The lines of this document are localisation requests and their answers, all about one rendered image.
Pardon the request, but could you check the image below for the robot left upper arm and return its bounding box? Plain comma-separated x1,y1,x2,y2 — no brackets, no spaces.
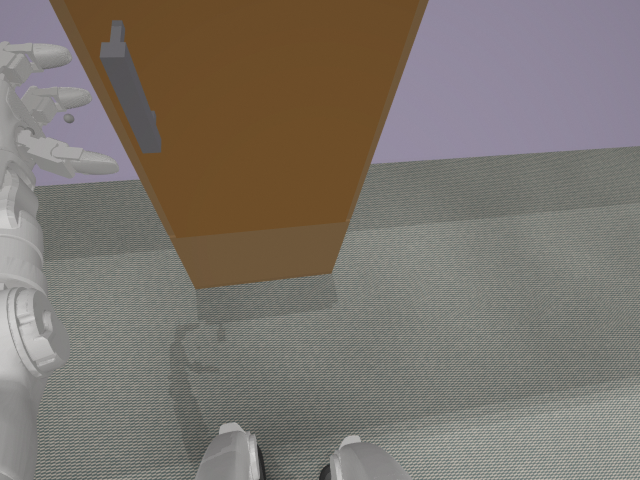
0,287,70,480

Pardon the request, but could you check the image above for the left robot thigh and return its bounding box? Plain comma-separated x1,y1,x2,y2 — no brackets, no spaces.
194,431,260,480

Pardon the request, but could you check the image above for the left robot forearm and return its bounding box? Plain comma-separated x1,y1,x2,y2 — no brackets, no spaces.
0,149,48,298

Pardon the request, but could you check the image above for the handle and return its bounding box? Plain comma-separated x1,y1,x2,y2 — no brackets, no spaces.
100,20,161,154

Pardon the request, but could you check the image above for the left robot hand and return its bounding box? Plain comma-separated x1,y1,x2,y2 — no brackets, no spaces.
0,41,119,179

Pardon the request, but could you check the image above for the cupboard door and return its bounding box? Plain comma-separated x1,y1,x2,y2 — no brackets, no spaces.
64,0,419,238

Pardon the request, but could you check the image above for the robot right shin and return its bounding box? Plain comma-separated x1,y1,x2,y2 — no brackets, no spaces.
331,435,361,480

